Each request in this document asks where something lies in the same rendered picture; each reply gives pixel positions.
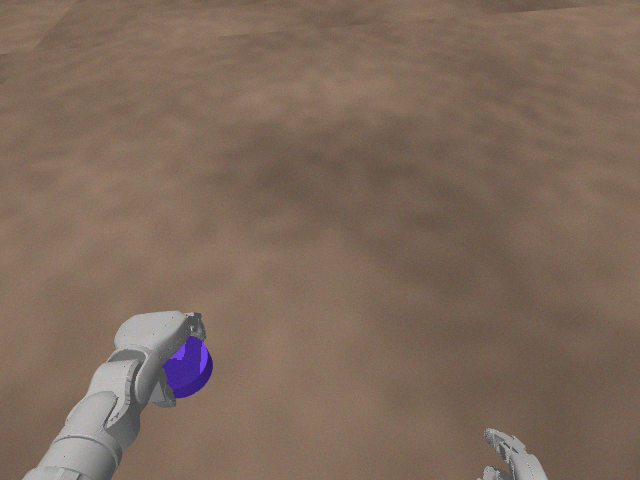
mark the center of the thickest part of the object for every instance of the left robot arm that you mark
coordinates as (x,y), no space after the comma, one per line
(105,422)

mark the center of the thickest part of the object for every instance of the left robot hand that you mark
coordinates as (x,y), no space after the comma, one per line
(164,333)

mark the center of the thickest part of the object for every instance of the tin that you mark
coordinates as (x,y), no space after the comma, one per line
(189,369)

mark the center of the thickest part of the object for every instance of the right robot hand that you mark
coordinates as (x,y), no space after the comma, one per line
(523,466)

